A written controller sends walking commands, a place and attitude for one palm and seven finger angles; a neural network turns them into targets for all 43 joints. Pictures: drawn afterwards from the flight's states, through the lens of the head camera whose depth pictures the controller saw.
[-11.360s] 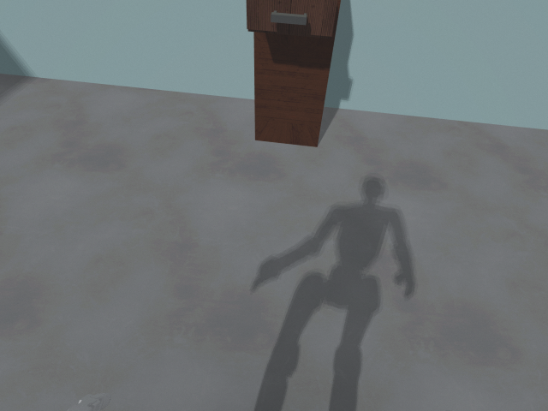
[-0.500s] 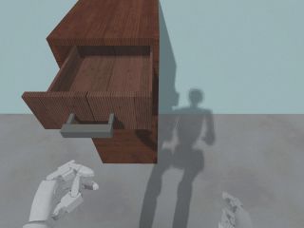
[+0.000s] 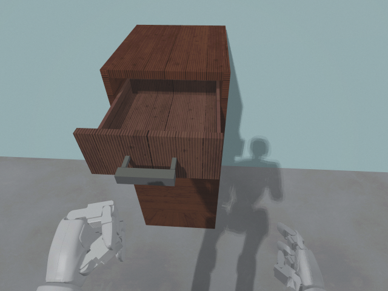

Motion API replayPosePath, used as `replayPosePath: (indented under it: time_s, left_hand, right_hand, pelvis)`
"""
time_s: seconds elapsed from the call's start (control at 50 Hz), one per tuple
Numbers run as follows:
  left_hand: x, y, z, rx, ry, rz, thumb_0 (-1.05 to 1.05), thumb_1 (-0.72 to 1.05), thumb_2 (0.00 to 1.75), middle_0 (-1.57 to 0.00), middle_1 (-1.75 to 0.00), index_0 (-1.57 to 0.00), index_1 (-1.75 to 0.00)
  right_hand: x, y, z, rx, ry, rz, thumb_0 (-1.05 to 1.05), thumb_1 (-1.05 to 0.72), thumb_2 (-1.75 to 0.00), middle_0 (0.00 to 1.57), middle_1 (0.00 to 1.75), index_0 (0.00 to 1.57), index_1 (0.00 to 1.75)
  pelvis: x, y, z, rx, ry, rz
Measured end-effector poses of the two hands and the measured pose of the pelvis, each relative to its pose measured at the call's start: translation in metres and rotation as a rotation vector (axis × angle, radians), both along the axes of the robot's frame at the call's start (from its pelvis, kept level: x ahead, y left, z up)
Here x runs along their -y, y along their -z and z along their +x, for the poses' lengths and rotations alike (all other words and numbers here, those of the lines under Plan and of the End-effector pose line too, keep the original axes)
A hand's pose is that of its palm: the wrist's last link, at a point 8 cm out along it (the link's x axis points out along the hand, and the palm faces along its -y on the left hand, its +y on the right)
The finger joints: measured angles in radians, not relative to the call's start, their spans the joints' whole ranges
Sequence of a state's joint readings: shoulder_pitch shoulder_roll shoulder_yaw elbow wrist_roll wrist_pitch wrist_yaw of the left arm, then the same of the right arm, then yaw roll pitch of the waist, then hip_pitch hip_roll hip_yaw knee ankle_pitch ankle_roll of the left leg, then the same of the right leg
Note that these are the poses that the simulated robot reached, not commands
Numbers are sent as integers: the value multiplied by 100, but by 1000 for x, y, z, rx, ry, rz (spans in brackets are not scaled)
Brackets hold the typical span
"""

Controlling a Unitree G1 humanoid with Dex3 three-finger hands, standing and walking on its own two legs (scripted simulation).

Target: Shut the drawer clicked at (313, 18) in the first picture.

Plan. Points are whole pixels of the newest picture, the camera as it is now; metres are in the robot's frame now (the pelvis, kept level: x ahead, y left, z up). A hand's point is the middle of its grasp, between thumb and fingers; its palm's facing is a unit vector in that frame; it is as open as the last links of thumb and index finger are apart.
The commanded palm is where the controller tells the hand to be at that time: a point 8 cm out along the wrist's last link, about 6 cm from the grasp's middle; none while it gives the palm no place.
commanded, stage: raise the hand and make a fist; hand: left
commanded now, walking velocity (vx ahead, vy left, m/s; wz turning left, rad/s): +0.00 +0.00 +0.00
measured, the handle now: (148, 168) +0.36 +0.14 +0.07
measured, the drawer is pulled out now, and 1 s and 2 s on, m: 0.26 0.26 0.26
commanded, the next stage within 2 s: bring the fist close to the handle in 0.58 s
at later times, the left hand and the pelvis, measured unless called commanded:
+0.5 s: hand (132, 242) +0.15 +0.10 +0.16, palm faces -0.02 -1.00 -0.06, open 3.3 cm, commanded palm +0.11 +0.15 +0.18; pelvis -0.01 -0.01 +0.01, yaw +0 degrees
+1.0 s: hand (138, 228) +0.19 +0.11 +0.14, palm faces +0.07 -1.00 -0.06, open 3.3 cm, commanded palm +0.15 +0.16 +0.14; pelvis +0.01 -0.05 +0.01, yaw +1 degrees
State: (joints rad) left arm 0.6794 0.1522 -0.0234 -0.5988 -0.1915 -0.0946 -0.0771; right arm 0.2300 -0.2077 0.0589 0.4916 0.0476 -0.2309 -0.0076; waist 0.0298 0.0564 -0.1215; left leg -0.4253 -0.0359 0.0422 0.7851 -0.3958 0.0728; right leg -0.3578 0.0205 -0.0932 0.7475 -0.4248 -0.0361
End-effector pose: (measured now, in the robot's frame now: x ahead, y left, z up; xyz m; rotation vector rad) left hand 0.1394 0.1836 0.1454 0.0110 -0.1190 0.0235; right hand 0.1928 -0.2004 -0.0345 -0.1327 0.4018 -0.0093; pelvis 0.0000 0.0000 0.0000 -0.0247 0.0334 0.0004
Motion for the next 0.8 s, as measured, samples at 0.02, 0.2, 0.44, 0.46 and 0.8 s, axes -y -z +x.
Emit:
replayPosePath:
  time_s: [0.02, 0.2, 0.44, 0.46, 0.8]
  left_hand:
    - [3, -1, -2, -10, 16, -4, 1, 90, 90, -134, -154, -134, -154]
    - [9, -24, -6, -7, 36, 63, 2, 89, 90, -139, -159, -139, -159]
    - [25, -19, -3, -71, 57, 32, 1, 90, 90, -140, -160, -140, -160]
    - [26, -19, -4, -72, 55, 41, 1, 90, 90, -140, -160, -140, -160]
    - [35, -15, 1, -68, -1, 68, 1, 89, 90, -140, -160, -140, -160]
  right_hand:
    - [-3, -1, 1, 2, -9, 3, 2, -90, -90, 20, 30, 21, 30]
    - [-15, 1, -7, -31, -47, 16, 2, -90, -90, 20, 30, 21, 30]
    - [10, 5, -25, -85, -4, -3, 2, -90, -90, 20, 30, 21, 30]
    - [13, 5, -26, -83, 0, -4, 2, -90, -90, 20, 30, 21, 30]
    - [47, 10, -18, -75, 10, -11, 2, -90, -90, 20, 30, 21, 30]
  pelvis:
    - [-1, -1, 0, 6, -2, -1]
    - [-6, -4, -8, 39, -2, 4]
    - [5, -9, -11, 53, 0, 15]
    - [6, -9, -10, 54, 1, 15]
    - [36, -10, -5, 53, -10, 21]
